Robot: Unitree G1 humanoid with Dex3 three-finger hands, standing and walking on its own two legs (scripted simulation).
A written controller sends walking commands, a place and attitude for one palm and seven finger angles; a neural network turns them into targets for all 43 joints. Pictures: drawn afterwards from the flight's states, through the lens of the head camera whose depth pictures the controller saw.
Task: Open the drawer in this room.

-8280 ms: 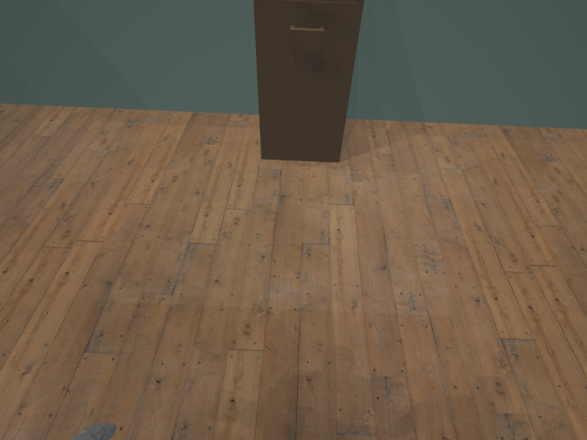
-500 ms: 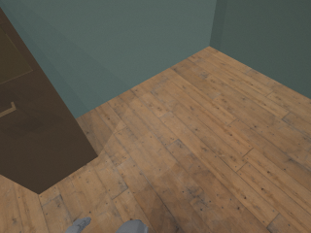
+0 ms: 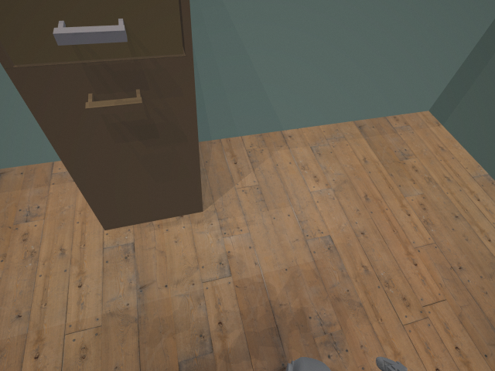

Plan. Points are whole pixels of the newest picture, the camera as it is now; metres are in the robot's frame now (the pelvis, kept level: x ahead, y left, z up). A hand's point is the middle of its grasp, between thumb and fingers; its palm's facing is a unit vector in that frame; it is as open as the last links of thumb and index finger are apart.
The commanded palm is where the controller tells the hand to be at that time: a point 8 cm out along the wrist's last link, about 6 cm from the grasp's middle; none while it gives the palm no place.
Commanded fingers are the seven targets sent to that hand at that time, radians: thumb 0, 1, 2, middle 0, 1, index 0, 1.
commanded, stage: turn to face it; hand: left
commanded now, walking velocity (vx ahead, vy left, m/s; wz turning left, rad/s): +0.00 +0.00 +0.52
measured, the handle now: (92, 29) +0.73 +0.41 +0.12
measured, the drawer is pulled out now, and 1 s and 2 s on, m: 0.00 0.00 0.00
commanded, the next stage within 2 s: take the last steps up to it in 0.46 s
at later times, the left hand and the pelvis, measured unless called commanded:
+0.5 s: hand out of the picture +0.06 +0.16 -0.14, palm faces +0.21 -0.93 -0.29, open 7.4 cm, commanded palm none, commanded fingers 0.00 0.90 0.90 -0.20 -0.30 -0.20 -0.30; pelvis +0.00 -0.05 +0.00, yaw +13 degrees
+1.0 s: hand out of the picture -0.05 +0.18 -0.17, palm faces +0.36 -0.92 -0.17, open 7.4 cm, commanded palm none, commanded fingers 0.00 0.90 0.90 -0.20 -0.30 -0.20 -0.30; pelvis +0.03 +0.01 +0.01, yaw +18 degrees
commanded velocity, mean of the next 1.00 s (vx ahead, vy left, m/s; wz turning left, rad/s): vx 0.14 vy -0.01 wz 0.19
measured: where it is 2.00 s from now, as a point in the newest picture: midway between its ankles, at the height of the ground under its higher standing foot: (228, 341)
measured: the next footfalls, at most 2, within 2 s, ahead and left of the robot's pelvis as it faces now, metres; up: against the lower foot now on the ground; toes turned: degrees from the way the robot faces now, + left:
right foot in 0.34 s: +0.05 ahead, -0.14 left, +0.00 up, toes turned +7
left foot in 0.80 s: -0.03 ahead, +0.10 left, +0.00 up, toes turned +23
